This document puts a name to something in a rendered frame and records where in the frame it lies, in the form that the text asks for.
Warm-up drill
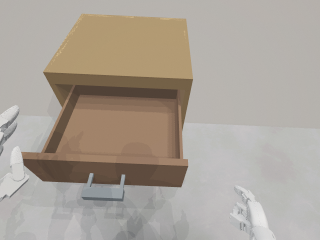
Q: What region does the handle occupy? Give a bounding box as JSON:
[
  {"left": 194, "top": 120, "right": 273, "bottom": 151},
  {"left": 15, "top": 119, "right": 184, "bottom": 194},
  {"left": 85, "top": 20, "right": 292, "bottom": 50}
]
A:
[{"left": 81, "top": 173, "right": 126, "bottom": 202}]

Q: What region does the drawer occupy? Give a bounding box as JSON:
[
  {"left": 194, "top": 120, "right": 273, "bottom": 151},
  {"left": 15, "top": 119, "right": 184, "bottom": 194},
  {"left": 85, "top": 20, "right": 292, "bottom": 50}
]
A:
[{"left": 21, "top": 85, "right": 189, "bottom": 188}]

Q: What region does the right robot forearm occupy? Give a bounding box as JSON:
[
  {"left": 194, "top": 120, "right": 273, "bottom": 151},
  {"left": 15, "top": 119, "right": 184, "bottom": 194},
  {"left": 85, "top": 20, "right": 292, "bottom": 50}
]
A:
[{"left": 249, "top": 226, "right": 276, "bottom": 240}]

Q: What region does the right robot hand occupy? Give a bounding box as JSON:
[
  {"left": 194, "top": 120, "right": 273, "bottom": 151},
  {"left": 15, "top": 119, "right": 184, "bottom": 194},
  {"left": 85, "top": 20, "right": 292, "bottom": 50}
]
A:
[{"left": 230, "top": 185, "right": 269, "bottom": 234}]

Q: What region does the cabinet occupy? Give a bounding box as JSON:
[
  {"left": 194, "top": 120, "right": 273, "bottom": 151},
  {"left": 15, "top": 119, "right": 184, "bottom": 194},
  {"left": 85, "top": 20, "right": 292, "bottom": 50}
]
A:
[{"left": 43, "top": 13, "right": 193, "bottom": 131}]

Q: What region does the left robot hand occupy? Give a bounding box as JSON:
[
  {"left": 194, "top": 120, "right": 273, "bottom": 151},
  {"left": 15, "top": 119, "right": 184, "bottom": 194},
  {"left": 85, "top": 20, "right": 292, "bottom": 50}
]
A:
[{"left": 0, "top": 105, "right": 30, "bottom": 202}]

